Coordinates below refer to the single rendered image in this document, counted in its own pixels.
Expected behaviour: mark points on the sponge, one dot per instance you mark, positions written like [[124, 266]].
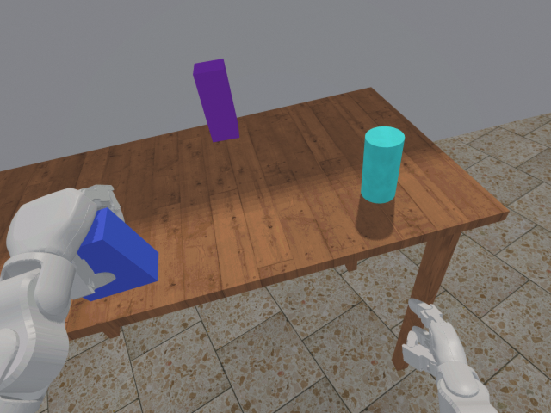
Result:
[[112, 246]]

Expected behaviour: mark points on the robot right hand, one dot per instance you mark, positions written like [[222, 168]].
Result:
[[441, 344]]

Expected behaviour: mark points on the table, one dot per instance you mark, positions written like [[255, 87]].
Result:
[[281, 201]]

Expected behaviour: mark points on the left robot forearm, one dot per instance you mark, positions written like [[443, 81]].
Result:
[[35, 299]]

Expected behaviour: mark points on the right robot forearm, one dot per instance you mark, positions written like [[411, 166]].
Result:
[[460, 390]]

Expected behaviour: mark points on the robot left hand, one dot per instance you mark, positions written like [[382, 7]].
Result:
[[58, 223]]

